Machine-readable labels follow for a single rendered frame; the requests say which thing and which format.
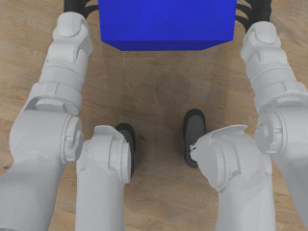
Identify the carton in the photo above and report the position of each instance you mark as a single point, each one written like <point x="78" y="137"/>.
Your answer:
<point x="166" y="25"/>

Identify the left robot upper arm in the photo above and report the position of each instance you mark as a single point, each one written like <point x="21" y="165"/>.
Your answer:
<point x="43" y="143"/>

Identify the left robot hand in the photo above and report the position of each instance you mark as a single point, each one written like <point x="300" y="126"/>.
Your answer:
<point x="78" y="6"/>

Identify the robot right forearm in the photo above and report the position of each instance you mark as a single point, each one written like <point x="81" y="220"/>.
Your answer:
<point x="269" y="73"/>

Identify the robot right foot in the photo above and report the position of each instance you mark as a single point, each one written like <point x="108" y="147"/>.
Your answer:
<point x="194" y="126"/>

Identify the right robot upper arm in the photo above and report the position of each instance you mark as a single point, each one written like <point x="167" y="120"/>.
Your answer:
<point x="282" y="133"/>

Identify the robot left forearm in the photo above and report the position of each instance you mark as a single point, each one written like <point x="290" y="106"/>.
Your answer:
<point x="64" y="71"/>

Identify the robot left shin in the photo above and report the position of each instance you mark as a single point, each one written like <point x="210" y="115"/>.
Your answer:
<point x="98" y="131"/>

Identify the right robot hand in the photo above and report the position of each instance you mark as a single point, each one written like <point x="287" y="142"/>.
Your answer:
<point x="260" y="11"/>

